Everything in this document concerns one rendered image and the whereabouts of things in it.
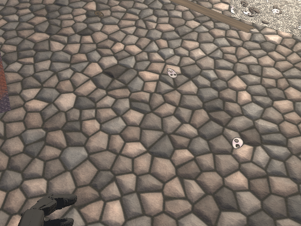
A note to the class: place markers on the left robot hand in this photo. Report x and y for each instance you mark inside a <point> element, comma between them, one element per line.
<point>46,206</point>

